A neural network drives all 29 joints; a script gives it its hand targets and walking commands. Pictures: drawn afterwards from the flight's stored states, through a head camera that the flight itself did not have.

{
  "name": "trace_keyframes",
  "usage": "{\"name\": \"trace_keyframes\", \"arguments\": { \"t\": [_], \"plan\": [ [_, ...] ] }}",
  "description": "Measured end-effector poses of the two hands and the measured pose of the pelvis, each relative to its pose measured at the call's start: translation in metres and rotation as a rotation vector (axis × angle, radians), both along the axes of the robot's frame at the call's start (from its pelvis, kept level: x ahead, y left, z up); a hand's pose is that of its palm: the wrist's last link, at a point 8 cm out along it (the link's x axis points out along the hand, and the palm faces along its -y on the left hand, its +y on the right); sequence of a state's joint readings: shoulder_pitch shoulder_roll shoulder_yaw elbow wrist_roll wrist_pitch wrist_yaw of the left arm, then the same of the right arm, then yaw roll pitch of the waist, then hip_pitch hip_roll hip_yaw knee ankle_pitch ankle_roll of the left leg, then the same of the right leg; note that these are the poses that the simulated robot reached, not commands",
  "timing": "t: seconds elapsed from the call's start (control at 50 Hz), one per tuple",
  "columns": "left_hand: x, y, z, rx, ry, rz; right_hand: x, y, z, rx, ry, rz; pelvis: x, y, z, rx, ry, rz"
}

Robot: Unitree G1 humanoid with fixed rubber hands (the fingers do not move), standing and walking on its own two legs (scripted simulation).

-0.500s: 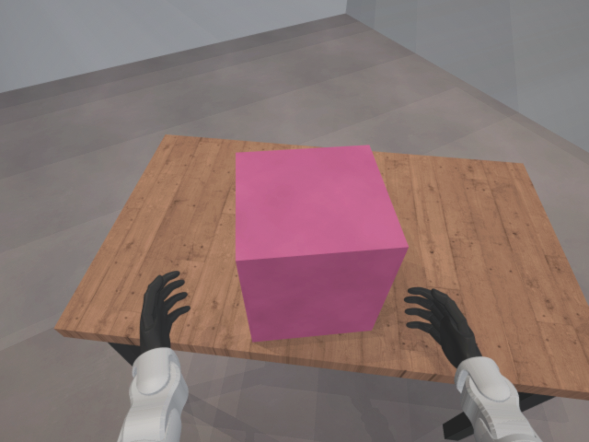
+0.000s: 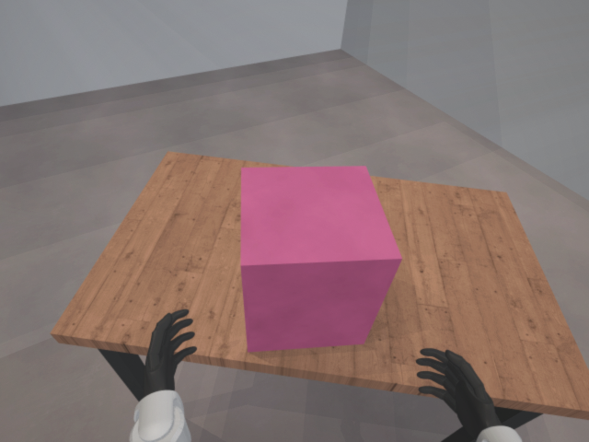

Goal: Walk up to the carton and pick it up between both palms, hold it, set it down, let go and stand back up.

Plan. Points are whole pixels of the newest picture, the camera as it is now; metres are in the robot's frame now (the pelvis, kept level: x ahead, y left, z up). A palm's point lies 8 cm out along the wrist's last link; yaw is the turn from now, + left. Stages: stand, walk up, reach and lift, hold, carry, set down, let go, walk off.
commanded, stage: set down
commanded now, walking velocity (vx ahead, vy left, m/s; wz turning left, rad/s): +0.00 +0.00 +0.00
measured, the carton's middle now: (305, 260) +0.43 +0.04 -0.01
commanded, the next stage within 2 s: let go in 1.58 s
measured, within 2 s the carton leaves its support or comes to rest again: neither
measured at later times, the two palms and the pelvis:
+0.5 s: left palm (163, 391) +0.20 +0.21 -0.03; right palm (480, 422) +0.21 -0.22 -0.04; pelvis +0.01 +0.00 +0.00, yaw +0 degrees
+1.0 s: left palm (154, 400) +0.19 +0.22 -0.05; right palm (473, 430) +0.21 -0.22 -0.05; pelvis +0.02 +0.00 +0.00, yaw +0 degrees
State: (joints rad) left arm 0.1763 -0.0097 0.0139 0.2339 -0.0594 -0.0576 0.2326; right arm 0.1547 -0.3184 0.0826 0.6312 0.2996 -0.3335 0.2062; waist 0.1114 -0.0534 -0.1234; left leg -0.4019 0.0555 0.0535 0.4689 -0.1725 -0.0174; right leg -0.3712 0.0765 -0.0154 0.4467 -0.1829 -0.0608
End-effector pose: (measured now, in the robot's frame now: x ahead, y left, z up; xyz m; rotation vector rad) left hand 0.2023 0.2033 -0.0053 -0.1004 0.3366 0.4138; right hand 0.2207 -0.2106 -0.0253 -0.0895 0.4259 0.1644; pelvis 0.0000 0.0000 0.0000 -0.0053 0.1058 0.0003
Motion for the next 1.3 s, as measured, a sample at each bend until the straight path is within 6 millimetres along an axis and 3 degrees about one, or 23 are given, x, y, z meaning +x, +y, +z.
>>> {"name": "trace_keyframes", "arguments": {
  "t": [0.18, 0.32, 0.48, 0.68, 1.3],
  "plan": [
    [-0.005, -0.002, -0.013, -0.003, 0.080, -0.005, -0.011, -0.006, -0.006, -0.007, 0.053, -0.032, 0.003, -0.003, 0.001, 0.004, -0.003, 0.000],
    [-0.001, 0.002, -0.012, 0.012, 0.077, -0.008, -0.009, -0.008, -0.004, -0.019, 0.053, -0.034, 0.007, -0.004, 0.001, 0.006, 0.003, 0.000],
    [-0.005, 0.002, -0.028, 0.001, 0.160, -0.049, -0.008, -0.011, -0.011, -0.026, 0.093, -0.058, 0.012, -0.004, 0.002, 0.006, 0.012, 0.001],
    [-0.006, 0.008, -0.031, 0.020, 0.189, -0.069, -0.005, -0.012, -0.015, -0.034, 0.112, -0.073, 0.018, -0.005, 0.002, 0.007, 0.021, 0.001],
    [-0.020, 0.027, -0.055, 0.026, 0.335, -0.143, -0.020, 0.002, -0.039, -0.075, 0.241, -0.113, 0.024, -0.001, 0.003, 0.005, 0.026, 0.003]
  ]
}}
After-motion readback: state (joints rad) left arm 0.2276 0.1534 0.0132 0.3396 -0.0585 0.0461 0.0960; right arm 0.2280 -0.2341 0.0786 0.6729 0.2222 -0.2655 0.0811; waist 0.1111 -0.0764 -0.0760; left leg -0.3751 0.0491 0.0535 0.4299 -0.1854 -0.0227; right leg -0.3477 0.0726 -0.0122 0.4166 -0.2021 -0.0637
